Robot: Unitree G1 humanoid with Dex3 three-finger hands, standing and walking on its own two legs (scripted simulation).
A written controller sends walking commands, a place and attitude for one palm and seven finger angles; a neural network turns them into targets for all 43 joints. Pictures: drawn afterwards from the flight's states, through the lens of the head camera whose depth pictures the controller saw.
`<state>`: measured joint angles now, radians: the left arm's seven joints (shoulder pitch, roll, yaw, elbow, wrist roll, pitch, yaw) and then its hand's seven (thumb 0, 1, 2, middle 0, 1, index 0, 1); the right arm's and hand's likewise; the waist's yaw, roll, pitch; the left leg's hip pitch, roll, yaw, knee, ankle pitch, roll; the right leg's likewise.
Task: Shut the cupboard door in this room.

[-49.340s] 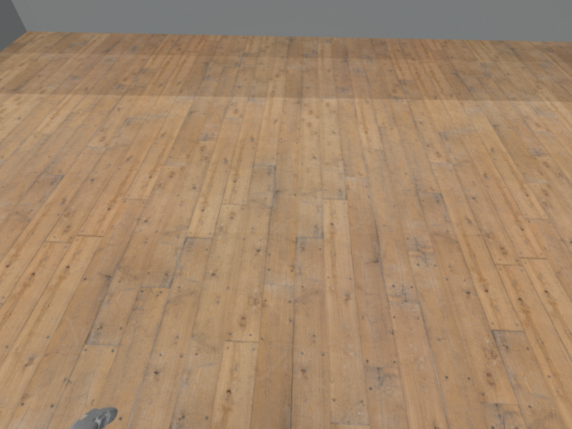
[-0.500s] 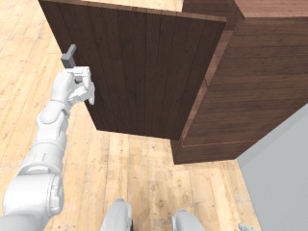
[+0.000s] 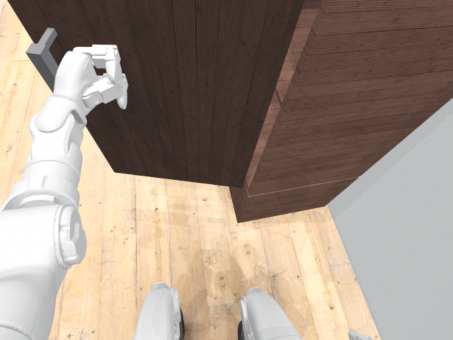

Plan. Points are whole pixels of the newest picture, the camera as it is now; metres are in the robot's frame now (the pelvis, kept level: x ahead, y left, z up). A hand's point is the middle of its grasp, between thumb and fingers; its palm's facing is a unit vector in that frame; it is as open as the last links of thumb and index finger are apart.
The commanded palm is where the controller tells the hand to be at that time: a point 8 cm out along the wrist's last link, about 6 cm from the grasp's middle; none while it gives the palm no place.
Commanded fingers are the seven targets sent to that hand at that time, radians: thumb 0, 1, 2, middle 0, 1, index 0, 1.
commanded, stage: push the door shut along its arc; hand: left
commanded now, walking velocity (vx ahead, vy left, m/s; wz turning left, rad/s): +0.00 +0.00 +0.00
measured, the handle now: (62, 75) +0.55 +0.23 +0.09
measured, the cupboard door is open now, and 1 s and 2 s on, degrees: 72 59 59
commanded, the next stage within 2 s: pull the fist back off the door in 0.50 s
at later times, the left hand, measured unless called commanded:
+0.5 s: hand (129, 70) +0.55 +0.12 +0.10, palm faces -0.34 -0.94 -0.04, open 3.1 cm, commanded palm +0.57 +0.14 +0.10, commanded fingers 0.00 0.90 0.90 -1.30 -1.50 -1.30 -1.50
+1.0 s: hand (149, 68) +0.56 +0.09 +0.10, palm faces +0.11 -0.99 -0.03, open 3.1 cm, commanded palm +0.52 +0.13 +0.10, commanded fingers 0.00 0.90 0.90 -1.30 -1.50 -1.30 -1.50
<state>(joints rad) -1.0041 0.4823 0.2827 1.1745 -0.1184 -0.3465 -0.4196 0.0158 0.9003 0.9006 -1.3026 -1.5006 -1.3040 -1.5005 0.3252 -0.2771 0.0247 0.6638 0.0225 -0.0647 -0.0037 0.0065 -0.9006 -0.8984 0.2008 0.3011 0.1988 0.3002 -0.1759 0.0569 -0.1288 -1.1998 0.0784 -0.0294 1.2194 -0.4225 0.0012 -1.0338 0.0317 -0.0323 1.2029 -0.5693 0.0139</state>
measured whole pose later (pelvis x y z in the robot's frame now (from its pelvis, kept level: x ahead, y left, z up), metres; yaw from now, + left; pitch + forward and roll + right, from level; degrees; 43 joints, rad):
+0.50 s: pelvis +0.00 +0.00 -0.02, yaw +0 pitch +26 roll -6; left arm -1.23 0.57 0.22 1.27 -0.08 -0.24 -0.46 -0.01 0.94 0.97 -1.30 -1.50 -1.30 -1.50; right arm 0.34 -0.28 0.03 0.70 0.01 -0.09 -0.02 0.01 -0.90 -0.90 0.20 0.30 0.20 0.30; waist -0.21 0.06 -0.12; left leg -1.32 0.08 -0.06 1.29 -0.43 0.00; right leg -1.14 0.04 -0.06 1.26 -0.58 0.01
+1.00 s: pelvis +0.01 +0.00 +0.00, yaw -1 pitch +25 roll -4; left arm -1.03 0.31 0.33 1.13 0.04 -0.33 0.15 0.02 0.90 0.90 -1.30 -1.50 -1.30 -1.50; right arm 0.43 -0.20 0.01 0.69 -0.07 -0.03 0.09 0.00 -0.90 -0.90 0.20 0.30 0.20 0.30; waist -0.21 0.08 -0.15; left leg -1.21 0.08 -0.02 1.19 -0.43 0.00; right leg -1.05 0.04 -0.02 1.17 -0.56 0.01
